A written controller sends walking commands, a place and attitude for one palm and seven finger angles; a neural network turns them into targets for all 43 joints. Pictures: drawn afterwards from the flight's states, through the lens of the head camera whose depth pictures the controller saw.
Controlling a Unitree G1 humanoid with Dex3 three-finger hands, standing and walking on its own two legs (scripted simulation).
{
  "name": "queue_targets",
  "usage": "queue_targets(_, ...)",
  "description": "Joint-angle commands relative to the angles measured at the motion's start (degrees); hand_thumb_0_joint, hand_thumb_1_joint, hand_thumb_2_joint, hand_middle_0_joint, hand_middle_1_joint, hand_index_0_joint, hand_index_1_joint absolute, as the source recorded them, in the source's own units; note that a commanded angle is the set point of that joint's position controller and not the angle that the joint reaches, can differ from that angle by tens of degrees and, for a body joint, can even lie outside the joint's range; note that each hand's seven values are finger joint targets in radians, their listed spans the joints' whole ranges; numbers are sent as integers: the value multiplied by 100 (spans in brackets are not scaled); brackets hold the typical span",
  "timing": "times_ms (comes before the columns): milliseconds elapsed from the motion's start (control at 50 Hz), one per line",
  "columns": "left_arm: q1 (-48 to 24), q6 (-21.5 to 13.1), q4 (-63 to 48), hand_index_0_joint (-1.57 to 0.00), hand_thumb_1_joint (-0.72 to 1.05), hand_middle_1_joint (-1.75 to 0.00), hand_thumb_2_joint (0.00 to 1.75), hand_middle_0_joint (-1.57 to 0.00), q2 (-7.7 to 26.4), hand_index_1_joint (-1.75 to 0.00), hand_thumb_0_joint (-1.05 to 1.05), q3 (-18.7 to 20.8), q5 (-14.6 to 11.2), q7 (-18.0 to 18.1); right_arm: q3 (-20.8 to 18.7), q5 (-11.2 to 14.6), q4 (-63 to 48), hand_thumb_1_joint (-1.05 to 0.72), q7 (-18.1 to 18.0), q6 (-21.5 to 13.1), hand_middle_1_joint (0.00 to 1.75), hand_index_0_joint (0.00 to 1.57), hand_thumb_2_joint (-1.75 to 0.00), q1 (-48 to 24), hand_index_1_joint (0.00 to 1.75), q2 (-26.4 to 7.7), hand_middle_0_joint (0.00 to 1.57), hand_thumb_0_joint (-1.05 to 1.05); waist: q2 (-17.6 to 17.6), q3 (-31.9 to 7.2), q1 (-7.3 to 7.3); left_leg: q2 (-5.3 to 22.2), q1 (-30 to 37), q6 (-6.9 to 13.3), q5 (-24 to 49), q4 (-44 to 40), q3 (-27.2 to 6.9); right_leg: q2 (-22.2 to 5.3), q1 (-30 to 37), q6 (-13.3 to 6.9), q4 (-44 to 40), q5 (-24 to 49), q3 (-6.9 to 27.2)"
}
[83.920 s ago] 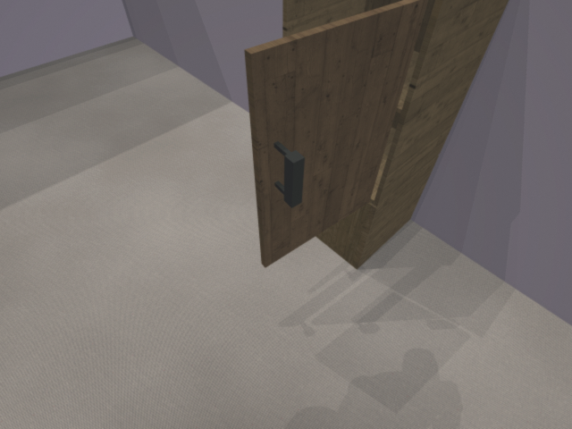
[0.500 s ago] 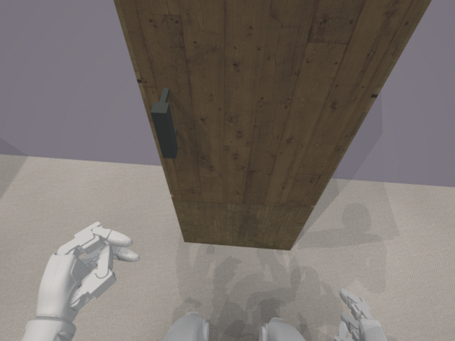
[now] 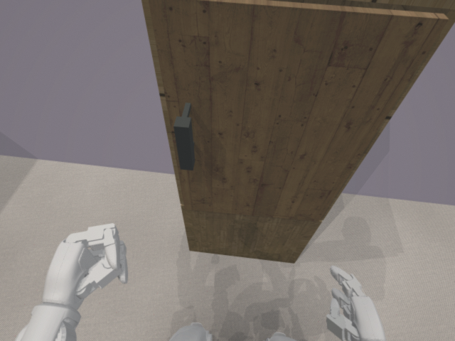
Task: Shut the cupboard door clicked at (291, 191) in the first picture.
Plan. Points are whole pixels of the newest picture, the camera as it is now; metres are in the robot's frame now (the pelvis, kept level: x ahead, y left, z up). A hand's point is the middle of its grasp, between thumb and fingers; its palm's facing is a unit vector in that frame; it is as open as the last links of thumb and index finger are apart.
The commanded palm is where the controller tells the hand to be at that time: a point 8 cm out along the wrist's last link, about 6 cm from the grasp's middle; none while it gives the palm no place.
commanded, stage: raise the hand and make a fist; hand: left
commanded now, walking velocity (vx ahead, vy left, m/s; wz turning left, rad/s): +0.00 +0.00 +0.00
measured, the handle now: (187, 136) +0.47 +0.13 +0.08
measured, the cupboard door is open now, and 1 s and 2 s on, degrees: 2 2 2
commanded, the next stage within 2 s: bring the fist close to the handle in 0.54 s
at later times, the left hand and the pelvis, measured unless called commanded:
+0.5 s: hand (125, 259) +0.22 +0.18 +0.08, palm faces +0.00 -1.00 -0.05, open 3.1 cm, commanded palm +0.20 +0.23 +0.08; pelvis +0.00 -0.01 +0.01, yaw +0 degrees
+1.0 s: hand (155, 227) +0.27 +0.14 +0.08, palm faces -0.03 -1.00 -0.03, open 3.1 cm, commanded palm +0.26 +0.19 +0.08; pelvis +0.00 -0.03 +0.01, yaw +0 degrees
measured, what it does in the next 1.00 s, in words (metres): stands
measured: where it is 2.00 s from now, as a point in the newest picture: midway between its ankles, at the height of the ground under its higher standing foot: outside the picture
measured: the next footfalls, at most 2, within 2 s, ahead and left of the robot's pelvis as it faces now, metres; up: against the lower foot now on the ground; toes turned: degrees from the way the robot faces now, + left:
none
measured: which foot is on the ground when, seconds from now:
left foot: down 0.00-1.00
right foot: down 0.00-1.00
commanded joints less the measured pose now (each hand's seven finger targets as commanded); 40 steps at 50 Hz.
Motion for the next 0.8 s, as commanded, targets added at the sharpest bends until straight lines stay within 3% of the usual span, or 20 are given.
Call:
queue_targets(0,-482,-340,-1237,-130,90,-150,90,-130,662,-150,0,450,-147,-28,-433,42,-788,-90,-90,-321,30,20,-90,-85,30,-857,20,0,357,-996,-96,49,956,-382,1726,-1316,-552,210,635,-139,-640,1212,130)
queue_targets(160,-568,-179,-885,-130,90,-150,90,-130,692,-150,0,538,-243,-111,-414,68,-698,-90,-104,-371,30,20,-90,-150,30,-887,20,0,187,-739,-83,8,826,-333,1450,-1446,-503,195,802,-139,-870,1057,177)
queue_targets(260,-524,-265,-918,-130,90,-150,90,-130,745,-150,0,593,-234,-88,-452,59,-686,-90,-92,-410,30,20,-90,-125,30,-902,20,0,52,-840,-64,-9,811,-300,1521,-1400,-433,171,921,-125,-893,1132,241)
queue_targets(280,-581,-308,-1018,-130,90,-150,90,-130,710,-150,0,569,-246,-82,-447,52,-694,-90,-85,-423,30,20,-90,-140,30,-886,20,0,195,-913,-54,-22,854,-305,1586,-1390,-408,154,946,-125,-870,1210,257)
queue_targets(380,-581,-457,-1008,-130,90,-150,90,-130,713,-150,0,575,-227,-24,-461,46,-660,-90,-70,-433,30,20,-90,-148,30,-889,20,0,179,-871,-77,-33,765,-277,1417,-1347,-364,139,897,-117,-890,1059,313)
queue_targets(620,-601,-438,-908,-130,90,-150,90,-130,672,-150,0,504,-253,-105,-448,62,-655,-90,-90,-398,30,20,-90,-147,30,-866,20,0,31,-773,-135,-53,614,-224,1303,-1231,-285,107,951,-81,-1012,989,471)
queue_targets(660,-901,-472,-993,-130,90,-150,90,-130,641,-150,0,410,-241,-79,-434,53,-628,-90,-95,-410,30,20,-90,-159,30,-871,20,0,157,-739,-168,-54,610,-213,1264,-1208,-304,110,893,-95,-1002,936,483)
queue_targets(700,-1374,-459,-830,-130,90,-150,90,-130,547,-150,0,260,-193,-53,-423,50,-570,-90,-112,-424,30,20,-90,-167,30,-880,20,0,35,-726,-270,-52,563,-203,1073,-1152,-313,95,729,-56,-1018,739,509)
queue_targets(780,-1798,-369,-471,-130,90,-150,90,-130,605,-150,0,279,-111,-16,-421,63,-492,-90,-132,-426,30,20,-90,-178,30,-887,20,0,-53,-818,-257,-56,486,-191,992,-1131,-292,59,798,-54,-1078,577,609)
